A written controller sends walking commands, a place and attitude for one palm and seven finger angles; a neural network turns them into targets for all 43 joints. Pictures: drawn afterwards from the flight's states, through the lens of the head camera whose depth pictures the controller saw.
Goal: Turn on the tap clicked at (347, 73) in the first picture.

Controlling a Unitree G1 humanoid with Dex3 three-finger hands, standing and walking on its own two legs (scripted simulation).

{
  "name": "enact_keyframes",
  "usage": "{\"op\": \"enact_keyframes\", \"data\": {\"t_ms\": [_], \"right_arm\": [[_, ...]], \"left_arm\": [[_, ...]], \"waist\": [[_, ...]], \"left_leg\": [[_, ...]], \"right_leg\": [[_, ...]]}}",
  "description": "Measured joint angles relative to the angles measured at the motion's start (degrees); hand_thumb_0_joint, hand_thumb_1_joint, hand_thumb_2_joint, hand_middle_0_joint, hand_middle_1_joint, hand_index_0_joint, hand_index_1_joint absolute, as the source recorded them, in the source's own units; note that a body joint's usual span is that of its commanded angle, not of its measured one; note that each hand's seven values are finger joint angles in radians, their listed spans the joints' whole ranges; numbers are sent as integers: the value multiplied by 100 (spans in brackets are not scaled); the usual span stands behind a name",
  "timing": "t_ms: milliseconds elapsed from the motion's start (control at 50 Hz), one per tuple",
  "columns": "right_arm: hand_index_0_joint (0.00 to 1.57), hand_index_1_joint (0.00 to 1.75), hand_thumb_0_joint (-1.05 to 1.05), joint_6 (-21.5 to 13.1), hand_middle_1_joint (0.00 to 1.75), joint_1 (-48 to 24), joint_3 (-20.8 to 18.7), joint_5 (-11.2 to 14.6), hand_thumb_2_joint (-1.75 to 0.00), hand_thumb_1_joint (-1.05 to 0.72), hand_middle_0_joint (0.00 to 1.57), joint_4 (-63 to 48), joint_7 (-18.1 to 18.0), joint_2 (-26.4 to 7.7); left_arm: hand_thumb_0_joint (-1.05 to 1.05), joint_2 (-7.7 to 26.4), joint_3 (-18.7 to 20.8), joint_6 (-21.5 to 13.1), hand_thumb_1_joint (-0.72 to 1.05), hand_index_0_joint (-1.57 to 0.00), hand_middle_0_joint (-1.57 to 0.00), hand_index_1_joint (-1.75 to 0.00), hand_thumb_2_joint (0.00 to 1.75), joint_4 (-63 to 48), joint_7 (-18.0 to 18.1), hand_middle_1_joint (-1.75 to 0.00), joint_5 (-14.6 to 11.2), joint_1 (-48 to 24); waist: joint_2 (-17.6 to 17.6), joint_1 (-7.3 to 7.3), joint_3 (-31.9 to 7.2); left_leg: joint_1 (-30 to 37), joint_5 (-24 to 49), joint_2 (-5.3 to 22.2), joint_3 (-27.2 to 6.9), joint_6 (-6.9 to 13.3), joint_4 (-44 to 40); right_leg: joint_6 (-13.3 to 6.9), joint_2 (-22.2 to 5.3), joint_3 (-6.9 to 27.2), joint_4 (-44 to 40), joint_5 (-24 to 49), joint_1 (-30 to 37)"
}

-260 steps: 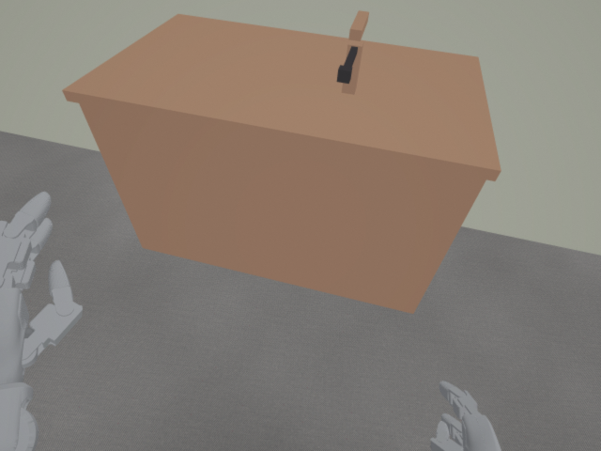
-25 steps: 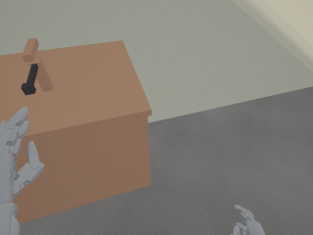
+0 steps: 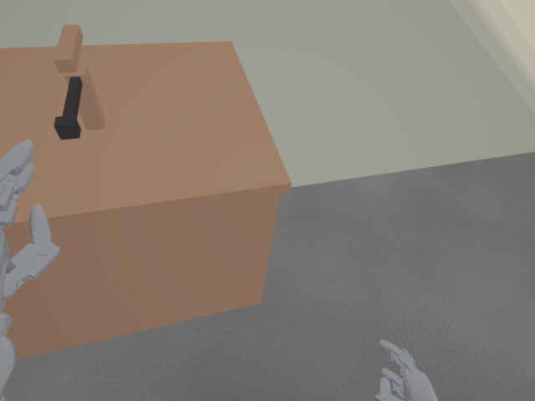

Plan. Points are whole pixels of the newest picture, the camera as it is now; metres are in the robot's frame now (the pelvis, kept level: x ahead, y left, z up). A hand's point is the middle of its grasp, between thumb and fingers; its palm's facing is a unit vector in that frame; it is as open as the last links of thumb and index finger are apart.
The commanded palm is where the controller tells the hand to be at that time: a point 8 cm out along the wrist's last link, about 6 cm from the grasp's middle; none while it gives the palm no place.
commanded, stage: shuffle to correct the standing spot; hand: left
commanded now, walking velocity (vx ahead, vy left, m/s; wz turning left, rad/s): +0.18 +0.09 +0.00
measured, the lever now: (67, 127) +0.46 +0.39 +0.12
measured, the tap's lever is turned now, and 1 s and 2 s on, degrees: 0 0 0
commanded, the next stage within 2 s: come to a stop and stand still in 0.52 s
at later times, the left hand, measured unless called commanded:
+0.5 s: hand (72, 186) +0.30 +0.28 +0.17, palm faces +0.43 -0.83 -0.35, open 7.4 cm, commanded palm +0.25 +0.32 +0.18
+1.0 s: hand (75, 151) +0.38 +0.32 +0.14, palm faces +0.42 -0.82 -0.38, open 7.4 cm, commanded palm +0.32 +0.35 +0.18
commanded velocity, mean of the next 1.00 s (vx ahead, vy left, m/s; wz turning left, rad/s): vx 0.05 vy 0.04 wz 0.00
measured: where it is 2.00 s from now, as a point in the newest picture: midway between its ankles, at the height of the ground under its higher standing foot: outside the picture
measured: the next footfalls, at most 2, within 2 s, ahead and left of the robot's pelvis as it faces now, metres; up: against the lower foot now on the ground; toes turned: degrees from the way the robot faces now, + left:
left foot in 0.52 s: +0.20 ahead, +0.18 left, +0.00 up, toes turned +1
right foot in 0.76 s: +0.16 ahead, -0.01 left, +0.00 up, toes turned +3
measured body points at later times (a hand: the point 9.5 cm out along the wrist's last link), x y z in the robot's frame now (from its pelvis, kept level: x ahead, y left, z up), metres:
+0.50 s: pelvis +0.10 +0.03 -0.03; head +0.14 +0.07 +0.42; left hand +0.28 +0.32 +0.18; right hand +0.28 -0.20 -0.09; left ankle +0.15 +0.14 -0.73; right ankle +0.03 -0.13 -0.74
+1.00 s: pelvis +0.16 +0.07 -0.01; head +0.19 +0.08 +0.44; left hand +0.36 +0.37 +0.17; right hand +0.32 -0.17 -0.10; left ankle +0.16 +0.18 -0.74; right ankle +0.17 -0.04 -0.74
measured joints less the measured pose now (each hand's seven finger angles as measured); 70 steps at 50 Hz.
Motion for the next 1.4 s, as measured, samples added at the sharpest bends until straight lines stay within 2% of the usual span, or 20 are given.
{"op": "enact_keyframes", "data": {"t_ms": [140, 300, 340, 380, 440, 460, 520, 580, 640, 700, 760, 780, 820, 880, 920, 960, 1000, 1160, 1240, 1400], "right_arm": [[20, 30, 1, -28, 30, -216, -64, -36, -90, -90, 20, -21, 105, -72], [20, 30, 1, 246, 30, -412, -142, 31, -90, -90, 20, -247, 79, -67], [20, 30, 1, 293, 30, -395, -169, 64, -90, -90, 20, -283, 93, -85], [20, 30, 1, 326, 30, -401, -208, 101, -90, -90, 20, -243, 120, -120], [20, 30, 1, 403, 30, -352, -252, 132, -90, -90, 20, -120, 176, -213], [20, 30, 1, 446, 30, -335, -261, 122, -90, -90, 20, -97, 182, -236], [20, 30, 1, 464, 30, -302, -328, 125, -90, -90, 20, -82, 133, -355], [20, 30, 1, 463, 30, -502, -455, 103, -90, -90, 20, 51, 32, -168], [20, 30, 1, 428, 30, -538, -349, 106, -90, -90, 20, 50, 42, 101], [20, 30, 1, 350, 30, -446, -180, 130, -90, -90, 20, -36, 103, 220], [20, 30, 1, 301, 30, -298, -3, 141, -90, -90, 20, -122, 113, 236], [20, 30, 1, 309, 30, -288, 21, 126, -90, -90, 20, -92, 103, 201], [20, 30, 1, 375, 30, -259, 19, 99, -90, -90, 20, 34, 72, 121], [20, 30, 1, 457, 30, -189, -26, 125, -90, -90, 21, 173, 27, 18], [20, 30, 1, 466, 30, -167, -41, 105, -90, -90, 21, 197, -44, -73], [20, 30, 1, 442, 30, -169, -93, 76, -90, -90, 21, 156, -132, -212], [20, 30, 1, 434, 30, -249, -193, 77, -90, -90, 20, 186, -218, -272], [20, 30, 1, 335, 30, -639, -229, 62, -90, -90, 20, -228, -231, -106], [20, 30, 1, 362, 30, -702, -161, 59, -90, -90, 20, -373, -151, 42], [20, 30, 1, 555, 30, -381, -5, 88, -90, -90, 20, -165, -206, 46]], "left_arm": [[2, -371, -198, -128, 89, -21, -20, -30, 90, -471, 75, -30, -4, 104], [2, -120, -135, 126, 88, -21, -21, -30, 90, -466, 28, -30, -52, 270], [2, -39, -81, 162, 88, -21, -21, -30, 90, -629, 41, -30, -97, 268], [2, 16, -52, 101, 88, -21, -21, -30, 90, -861, 73, -30, -148, 258], [2, 8, 9, -112, 88, -21, -21, -30, 90, -1230, 162, -30, -169, 382], [2, -17, 54, -153, 88, -21, -21, -30, 90, -1347, 190, -30, -160, 444], [2, -121, 150, -146, 88, -21, -21, -30, 90, -1531, 230, -30, -149, 480], [1, -108, 204, -39, 88, -21, -21, -30, 90, -1141, 251, -30, -107, 130], [2, -23, 262, 128, 88, -21, -20, -30, 90, -730, 204, -30, -96, -90], [2, -25, 244, 165, 88, -21, -20, -30, 90, -718, 167, -30, -110, 35], [2, 62, 227, 123, 89, -21, -20, -30, 90, -914, 165, -30, -108, 452], [2, 44, 202, 91, 89, -21, -20, -30, 90, -920, 161, -30, -83, 558], [2, -28, 114, 103, 88, -21, -21, -30, 90, -860, 150, -30, -70, 697], [1, -166, 29, 202, 88, -21, -21, -30, 90, -679, 206, -30, -85, 745], [1, -253, 19, 273, 88, -21, -21, -30, 90, -548, 287, -30, -69, 749], [1, -338, -27, 353, 88, -21, -21, -30, 90, -485, 367, -30, -63, 707], [1, -396, -122, 448, 88, -21, -21, -30, 90, -464, 417, -30, -69, 601], [2, -152, -197, 466, 89, -21, -21, -30, 90, -1070, 372, -30, -65, 454], [2, -21, -74, 391, 88, -21, -21, -30, 90, -1117, 296, -30, -105, 554], [1, -341, -227, 617, 89, -21, -21, -30, 90, -403, 282, -30, -186, 716]], "waist": [[158, -19, -228], [313, -184, -155], [343, -214, -107], [295, -185, 13], [153, -37, 144], [98, 2, 180], [115, -11, 310], [77, -13, 476], [98, -180, 427], [232, -301, 330], [304, -323, 176], [414, -331, 151], [589, -347, 58], [503, -271, -54], [391, -240, -78], [400, -244, -49], [342, -209, 9], [94, -169, 129], [240, -185, 51], [531, -82, -294]], "left_leg": [[-26, -455, 3, -43, 65, 345], [-8, -1003, 27, -74, 60, 859], [-228, -1088, 65, -102, -90, 1353], [-752, -786, 78, -100, -354, 2474], [-1471, -1654, 188, -318, -329, 3535], [-1571, -1574, 320, -358, -310, 3285], [-1313, -237, 563, -331, -376, 1840], [-1119, -666, 400, -53, -287, 2070], [-890, -548, 281, 1, -232, 1683], [-732, -376, 252, 10, -207, 1265], [-702, -412, 222, 87, -252, 1182], [-710, -476, 278, 61, -271, 1249], [-759, -740, 336, -71, -383, 1439], [-836, -931, 327, -101, -498, 1820], [-697, -763, 380, -83, -532, 1465], [-413, -35, 468, -128, -535, 752], [-255, -231, 430, -108, -438, 584], [-139, -231, 367, 4, -363, 350], [-116, -158, 436, 5, -391, 267], [-115, 38, 566, -80, -472, 62]], "right_leg": [[28, 9, -40, 156, -372, 68], [-61, 14, -158, 752, -885, 48], [-36, 26, -231, 720, -1036, 125], [4, 1, -278, 800, -1159, 178], [88, -54, -238, 881, -1292, 308], [131, -87, -203, 924, -1349, 345], [187, -243, -179, 1567, -1700, 339], [14, -153, 228, 3538, -1977, -345], [-23, -8, 101, 4145, -1977, -910], [-53, 16, -185, 3021, -1575, -996], [-65, 27, -325, 1275, -767, -563], [-158, 90, -362, 1116, -649, -492], [-294, 185, -444, 938, -572, -387], [-321, 141, -408, 595, -470, -223], [-282, 90, -368, 440, -416, -144], [-214, 92, -400, 466, -459, -107], [-144, 50, -391, 526, -529, -71], [-86, -1, -270, 303, -341, 1], [-99, 72, -270, 81, -201, 81], [-194, 214, -355, -362, 106, 206]]}}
